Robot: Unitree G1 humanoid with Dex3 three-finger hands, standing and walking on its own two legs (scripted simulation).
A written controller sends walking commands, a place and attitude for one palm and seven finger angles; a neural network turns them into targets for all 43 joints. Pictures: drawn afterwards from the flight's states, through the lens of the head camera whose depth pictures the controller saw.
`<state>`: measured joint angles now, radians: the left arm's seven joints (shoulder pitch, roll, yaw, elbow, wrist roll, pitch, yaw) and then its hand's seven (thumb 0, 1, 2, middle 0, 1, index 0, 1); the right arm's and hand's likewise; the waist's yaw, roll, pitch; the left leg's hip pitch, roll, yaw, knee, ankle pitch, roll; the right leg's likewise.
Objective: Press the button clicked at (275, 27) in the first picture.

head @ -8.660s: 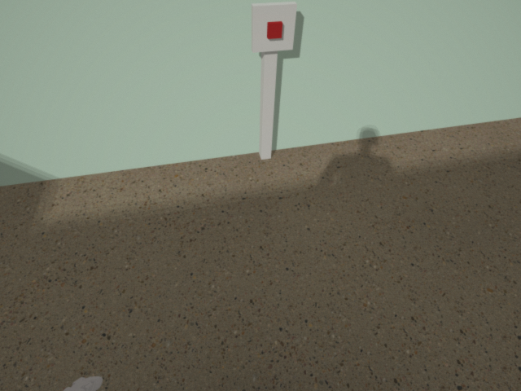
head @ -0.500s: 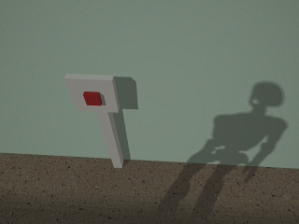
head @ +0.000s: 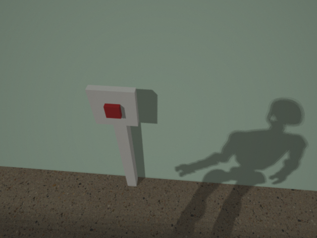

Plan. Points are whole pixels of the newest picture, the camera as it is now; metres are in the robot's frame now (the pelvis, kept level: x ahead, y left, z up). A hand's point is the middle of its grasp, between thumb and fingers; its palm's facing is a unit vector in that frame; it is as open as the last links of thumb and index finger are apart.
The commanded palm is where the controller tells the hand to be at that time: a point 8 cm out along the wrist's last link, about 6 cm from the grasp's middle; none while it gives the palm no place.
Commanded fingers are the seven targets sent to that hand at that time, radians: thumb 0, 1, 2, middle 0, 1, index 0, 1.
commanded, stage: shuffle to correct the standing spot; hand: left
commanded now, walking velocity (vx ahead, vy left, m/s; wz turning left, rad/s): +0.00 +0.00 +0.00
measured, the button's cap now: (113, 110) +0.56 +0.21 -0.03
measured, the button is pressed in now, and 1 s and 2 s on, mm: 0 0 0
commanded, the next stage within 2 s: come to a stop and stand still in 0.34 s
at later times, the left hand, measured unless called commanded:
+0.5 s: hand out of the picture +0.03 +0.18 -0.19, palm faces +0.01 -0.99 -0.14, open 7.4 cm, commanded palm none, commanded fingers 0.00 0.90 0.90 -0.20 -0.30 -0.20 -0.30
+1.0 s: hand out of the picture +0.12 +0.21 -0.18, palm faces +0.00 -0.97 -0.23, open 7.4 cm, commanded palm none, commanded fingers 0.00 0.90 0.90 -0.20 -0.30 -0.20 -0.30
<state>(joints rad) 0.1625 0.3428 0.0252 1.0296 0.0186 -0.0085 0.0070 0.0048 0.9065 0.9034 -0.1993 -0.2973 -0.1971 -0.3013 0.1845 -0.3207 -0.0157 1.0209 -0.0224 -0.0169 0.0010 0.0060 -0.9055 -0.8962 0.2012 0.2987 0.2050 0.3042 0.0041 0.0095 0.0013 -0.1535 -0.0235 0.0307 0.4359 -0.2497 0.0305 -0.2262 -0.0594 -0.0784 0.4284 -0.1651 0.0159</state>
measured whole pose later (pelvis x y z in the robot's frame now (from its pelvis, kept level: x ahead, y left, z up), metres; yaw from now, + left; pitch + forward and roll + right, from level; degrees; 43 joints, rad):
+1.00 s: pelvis +0.05 +0.03 -0.02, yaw -2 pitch -2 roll -1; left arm 0.21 0.17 0.02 1.00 0.01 0.01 0.05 0.00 0.91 0.90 -0.20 -0.30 -0.20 -0.30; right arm 0.27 -0.17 -0.04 1.00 -0.02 0.00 -0.04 0.02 -0.93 -0.90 0.20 0.30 0.20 0.30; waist -0.01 0.01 0.05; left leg -0.14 -0.03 0.09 0.59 -0.42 0.07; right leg -0.31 -0.05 -0.07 0.60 -0.26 0.01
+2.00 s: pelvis +0.06 -0.03 +0.00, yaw -1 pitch -1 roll +0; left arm 0.24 0.15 0.00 1.14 0.01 -0.02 0.04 0.01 0.93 0.90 -0.20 -0.30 -0.20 -0.30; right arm 0.30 -0.13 0.01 1.14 -0.02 -0.02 -0.04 0.00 -0.91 -0.90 0.20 0.30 0.20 0.30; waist 0.01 0.02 0.05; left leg -0.06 0.03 0.03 0.41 -0.33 -0.02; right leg -0.23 0.00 -0.13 0.47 -0.23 -0.06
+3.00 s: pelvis +0.04 -0.01 -0.02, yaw +0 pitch +6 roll +1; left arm 0.38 0.14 0.03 0.19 -0.16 -0.23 0.04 0.03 0.95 0.90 -0.30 -0.41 -0.29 -0.41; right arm 0.29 -0.27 -0.05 0.78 0.01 -0.29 -0.05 0.03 -0.93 -0.90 0.20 0.30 0.21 0.30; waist -0.03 0.03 -0.07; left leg -0.35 -0.02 0.04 0.68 -0.42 0.02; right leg -0.51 -0.06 -0.12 0.70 -0.29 -0.03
